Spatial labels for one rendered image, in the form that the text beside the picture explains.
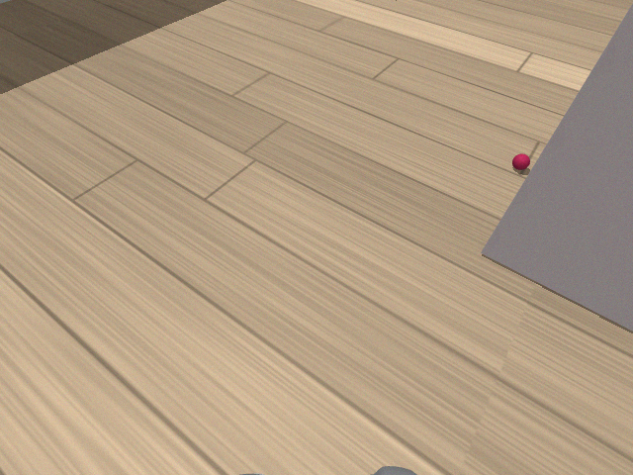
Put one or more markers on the ball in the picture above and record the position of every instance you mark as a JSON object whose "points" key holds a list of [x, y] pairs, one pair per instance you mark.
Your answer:
{"points": [[521, 161]]}

